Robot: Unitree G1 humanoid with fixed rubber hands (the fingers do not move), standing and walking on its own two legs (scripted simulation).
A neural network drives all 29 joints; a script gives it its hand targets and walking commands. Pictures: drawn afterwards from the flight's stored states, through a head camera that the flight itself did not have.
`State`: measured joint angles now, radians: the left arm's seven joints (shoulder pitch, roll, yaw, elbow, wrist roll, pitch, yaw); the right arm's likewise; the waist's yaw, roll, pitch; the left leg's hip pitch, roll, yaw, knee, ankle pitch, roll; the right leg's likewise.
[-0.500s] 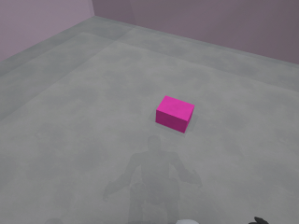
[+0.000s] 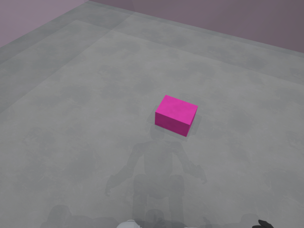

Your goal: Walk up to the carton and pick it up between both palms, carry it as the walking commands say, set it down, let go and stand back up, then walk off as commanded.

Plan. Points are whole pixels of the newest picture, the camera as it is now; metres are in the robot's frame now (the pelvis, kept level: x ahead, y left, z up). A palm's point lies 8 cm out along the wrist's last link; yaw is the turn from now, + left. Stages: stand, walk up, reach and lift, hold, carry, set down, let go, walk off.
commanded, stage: walk up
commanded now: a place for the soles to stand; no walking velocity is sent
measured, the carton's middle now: (175, 115) +0.96 -0.16 -0.67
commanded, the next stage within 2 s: none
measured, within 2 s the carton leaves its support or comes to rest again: neither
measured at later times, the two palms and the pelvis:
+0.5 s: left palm (62, 208) +0.19 +0.28 -0.10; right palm (275, 199) +0.22 -0.33 -0.11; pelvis +0.14 -0.04 +0.00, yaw -1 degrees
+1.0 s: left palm (77, 160) +0.33 +0.27 -0.10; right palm (266, 166) +0.31 -0.34 -0.09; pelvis +0.26 -0.04 +0.01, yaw -2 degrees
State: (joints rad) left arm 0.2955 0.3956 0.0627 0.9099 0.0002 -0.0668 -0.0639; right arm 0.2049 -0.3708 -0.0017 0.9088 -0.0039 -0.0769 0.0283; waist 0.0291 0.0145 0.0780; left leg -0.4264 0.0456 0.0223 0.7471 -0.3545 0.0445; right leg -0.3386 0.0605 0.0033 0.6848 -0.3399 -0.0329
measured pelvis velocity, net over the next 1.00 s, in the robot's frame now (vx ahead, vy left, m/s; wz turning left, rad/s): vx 0.26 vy -0.04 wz -0.03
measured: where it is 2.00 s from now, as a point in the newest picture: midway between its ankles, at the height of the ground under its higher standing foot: (168, 190)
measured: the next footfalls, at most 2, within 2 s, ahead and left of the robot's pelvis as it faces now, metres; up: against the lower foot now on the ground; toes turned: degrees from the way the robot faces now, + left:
right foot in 0.38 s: +0.25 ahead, -0.14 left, +0.00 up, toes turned +0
left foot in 0.68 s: +0.26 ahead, +0.08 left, +0.00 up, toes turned +1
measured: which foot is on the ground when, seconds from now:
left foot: down 0.00-0.40, up 0.42-0.66, down 0.68-1.00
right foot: down 0.00-0.00, up 0.02-0.36, down 0.38-0.70, up 0.72-1.00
